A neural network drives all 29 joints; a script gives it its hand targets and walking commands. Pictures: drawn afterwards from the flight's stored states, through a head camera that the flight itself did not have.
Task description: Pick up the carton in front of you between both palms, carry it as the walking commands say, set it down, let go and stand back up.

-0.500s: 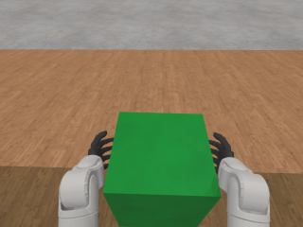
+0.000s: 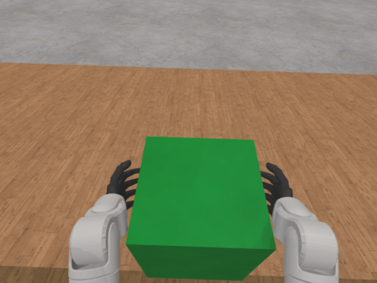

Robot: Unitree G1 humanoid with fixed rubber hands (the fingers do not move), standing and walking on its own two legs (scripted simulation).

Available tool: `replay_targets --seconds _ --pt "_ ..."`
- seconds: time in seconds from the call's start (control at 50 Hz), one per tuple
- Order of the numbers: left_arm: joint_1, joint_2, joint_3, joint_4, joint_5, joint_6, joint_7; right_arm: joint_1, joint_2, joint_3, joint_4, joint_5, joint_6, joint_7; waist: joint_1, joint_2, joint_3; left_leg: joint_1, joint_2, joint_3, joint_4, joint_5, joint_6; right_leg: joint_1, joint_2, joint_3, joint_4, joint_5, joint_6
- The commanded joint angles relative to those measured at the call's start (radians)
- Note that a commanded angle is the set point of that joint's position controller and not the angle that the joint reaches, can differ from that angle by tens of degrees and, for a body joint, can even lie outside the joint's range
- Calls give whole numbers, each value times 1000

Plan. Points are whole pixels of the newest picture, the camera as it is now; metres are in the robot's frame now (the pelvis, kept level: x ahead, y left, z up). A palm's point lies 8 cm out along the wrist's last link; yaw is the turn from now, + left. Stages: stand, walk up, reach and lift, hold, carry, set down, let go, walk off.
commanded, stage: carry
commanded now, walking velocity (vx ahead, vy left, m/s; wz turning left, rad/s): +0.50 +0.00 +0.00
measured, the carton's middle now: (196, 213) +0.28 +0.00 +0.03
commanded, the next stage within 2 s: none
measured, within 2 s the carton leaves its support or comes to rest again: neither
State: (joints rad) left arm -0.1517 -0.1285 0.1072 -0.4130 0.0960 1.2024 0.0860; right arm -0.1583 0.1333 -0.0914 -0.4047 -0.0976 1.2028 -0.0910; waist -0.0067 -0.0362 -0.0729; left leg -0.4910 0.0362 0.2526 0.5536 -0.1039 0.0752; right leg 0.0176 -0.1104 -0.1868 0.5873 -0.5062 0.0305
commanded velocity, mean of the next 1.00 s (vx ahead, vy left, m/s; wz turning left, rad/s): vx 0.50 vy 0.00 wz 0.00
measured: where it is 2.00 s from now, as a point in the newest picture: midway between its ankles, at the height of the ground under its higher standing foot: (193, 158)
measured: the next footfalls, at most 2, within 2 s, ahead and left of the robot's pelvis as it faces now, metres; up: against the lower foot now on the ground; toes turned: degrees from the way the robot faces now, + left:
right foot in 0.46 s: +0.46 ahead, -0.08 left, -0.01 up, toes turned -7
left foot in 0.94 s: +0.76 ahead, +0.04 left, -0.06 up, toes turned +4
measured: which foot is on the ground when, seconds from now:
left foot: down 0.00-0.48, up 0.50-0.92, down 0.94-1.00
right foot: down 0.00-0.00, up 0.02-0.44, down 0.46-0.92, up 0.94-1.00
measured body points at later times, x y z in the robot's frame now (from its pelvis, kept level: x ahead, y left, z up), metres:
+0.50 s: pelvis +0.31 -0.02 -0.01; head +0.34 -0.03 +0.44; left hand +0.68 +0.15 +0.12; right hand +0.69 -0.16 +0.11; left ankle +0.13 +0.08 -0.69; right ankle +0.43 -0.08 -0.72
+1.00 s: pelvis +0.66 +0.00 -0.05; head +0.70 +0.01 +0.40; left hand +1.04 +0.16 +0.08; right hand +1.04 -0.14 +0.08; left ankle +0.73 +0.04 -0.77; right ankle +0.48 -0.09 -0.66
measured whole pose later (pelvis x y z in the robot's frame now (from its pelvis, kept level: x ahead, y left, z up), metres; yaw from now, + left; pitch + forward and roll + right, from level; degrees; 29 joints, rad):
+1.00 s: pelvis +0.66 +0.00 -0.05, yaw +1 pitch +4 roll -1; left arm -0.68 0.01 0.21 0.03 0.02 1.17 0.13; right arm -0.67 0.05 -0.23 0.00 -0.10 1.19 -0.12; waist 0.02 -0.01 0.00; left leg -0.48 -0.05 0.13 0.59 -0.04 0.14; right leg -0.31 0.05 -0.06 1.18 -0.56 -0.06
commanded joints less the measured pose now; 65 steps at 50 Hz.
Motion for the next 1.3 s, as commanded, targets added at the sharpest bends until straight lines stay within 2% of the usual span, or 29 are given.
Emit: replay_targets --seconds 0.0,0.02,0.06,0.1,0.24,0.36,0.42,0.44,0.46,0.48,0.5,0.52,0.56,0.6,0.66,0.7,0.78,0.84,0.88,0.9,0.92,0.94,0.96,0.98,1.0,1.02,1.08,1.16,1.28 --pt "-509 -758 -715 -83 -397 36 -241 -445 784 680 -16 392 20 244 -24 343 -349 758 396 -796 -339 -152 179 -650 132 93 687 21 -14" --pt "-543 -786 -720 -60 -397 36 -239 -485 796 680 -32 406 22 244 -21 273 -333 740 384 -678 -300 -33 166 -695 64 169 776 35 -45" --pt "-595 -825 -723 -41 -408 25 -238 -565 836 696 -38 421 15 245 -18 92 -316 621 326 -479 -258 143 105 -686 -5 198 719 134 -74" --pt "-642 -833 -733 -9 -403 12 -230 -638 844 711 -22 432 7 246 -10 111 -322 538 283 -352 -280 106 66 -631 -10 174 616 209 -75" --pt "-860 -762 -686 181 -401 -12 -187 -855 737 665 152 450 -12 230 -21 161 -237 542 222 -207 -299 129 104 -735 16 84 295 356 -56" --pt "-1025 -810 -598 366 -428 -3 -185 -1010 770 567 355 439 -10 213 -40 185 -176 556 178 -132 -219 295 66 -602 79 19 2 508 -103" --pt "-1091 -854 -550 427 -443 -7 -193 -1109 839 546 404 450 -13 206 23 159 -249 570 152 -72 18 505 13 -369 134 -23 -100 504 -130" --pt "-1092 -865 -532 450 -448 -8 -196 -1126 861 539 417 453 -11 203 63 89 -327 498 101 -40 231 432 -13 -162 151 -35 -128 465 -119" --pt "-1100 -880 -513 464 -454 -7 -202 -1145 877 530 429 453 -11 201 86 -18 -407 321 73 -78 446 140 -23 43 -22 175 -73 418 -114" --pt "-1130 -860 -493 468 -449 -11 -207 -1133 924 528 442 447 -8 198 49 -267 -441 -4 -80 -138 665 -364 -44 203 -257 658 -205 355 -216" --pt "-1153 -909 -491 474 -461 -12 -214 -1179 922 524 421 447 -7 194 68 -300 -448 -135 -96 -240 804 -416 -27 246 -273 723 -247 362 -274" --pt "-1188 -944 -501 439 -476 -16 -220 -1221 953 530 402 454 -9 190 69 -260 -425 -187 -52 -268 848 -384 -2 227 -253 634 -213 516 -274" --pt "-1254 -1006 -537 348 -511 -22 -221 -1260 1001 540 348 469 -18 181 60 -51 -411 -198 8 -275 762 -290 3 143 -209 470 -168 721 -243" --pt "-1284 -1039 -567 268 -529 -27 -212 -1234 1023 544 302 463 -23 167 57 -47 -439 -175 24 -269 650 -249 -10 138 -182 383 -156 826 -230" --pt "-1219 -1022 -599 198 -520 -31 -202 -1140 1013 568 262 434 -35 149 71 -45 -463 -220 13 -238 505 -255 -23 211 -171 320 -113 1029 -242" --pt "-1181 -996 -624 170 -511 -32 -202 -1094 986 587 238 409 -43 143 78 -63 -468 -262 -2 -211 422 -157 -21 260 -153 284 -87 1150 -239" --pt "-1139 -923 -661 159 -499 -35 -210 -1093 900 619 186 390 -46 141 103 -76 -415 -178 -72 -123 99 106 -29 236 -26 159 -50 1139 -206" --pt "-1093 -872 -663 235 -483 -30 -214 -1064 831 607 225 375 -28 156 107 -84 -360 11 -108 -95 -125 302 -13 144 5 123 22 1004 -192" --pt "-1090 -857 -659 298 -481 -25 -217 -1035 795 578 284 362 -16 169 38 -50 -377 244 -95 -95 -214 427 7 47 15 78 203 944 -147" --pt "-1100 -854 -652 332 -482 -23 -219 -1028 777 558 311 357 -10 176 -4 -12 -388 400 -33 -128 -213 495 7 -73 30 67 342 797 -124" --pt "-1112 -844 -634 363 -477 -18 -219 -1025 755 533 343 357 -1 184 -19 89 -410 588 120 -262 -68 803 -6 -286 64 73 512 396 -109" --pt "-1147 -862 -617 407 -478 -6 -217 -1048 734 502 404 347 3 187 -26 280 -484 879 318 -539 92 1089 124 -591 166 133 682 -106 -85" --pt "-1140 -859 -593 433 -478 4 -210 -1035 736 488 450 353 4 191 -66 350 -559 955 396 -738 38 713 270 -755 184 195 886 -157 -78" --pt "-1179 -876 -588 414 -480 4 -206 -1045 789 497 452 378 0 201 -66 264 -519 857 353 -756 -41 367 269 -806 142 229 872 -101 -97" --pt "-1232 -911 -585 401 -480 -1 -203 -1112 848 509 418 408 -5 209 -66 155 -449 739 304 -703 -88 265 227 -808 112 236 790 -17 -101" --pt "-1253 -948 -579 389 -477 -9 -198 -1189 903 530 377 445 -7 216 -40 76 -391 626 274 -631 -110 333 187 -766 89 232 688 56 -94" --pt "-1222 -995 -567 366 -457 -24 -174 -1279 998 572 309 517 -18 221 -27 100 -400 551 217 -498 -115 454 122 -685 80 193 516 139 -70" --pt "-1145 -993 -574 335 -418 -45 -145 -1221 1006 581 275 526 -31 222 -62 150 -426 665 165 -394 -65 749 101 -758 101 136 353 309 -66" --pt "-1108 -894 -593 272 -375 -48 -129 -1163 944 616 259 532 -41 225 -108 141 -377 692 42 -281 21 706 72 -631 186 34 -69 655 -88"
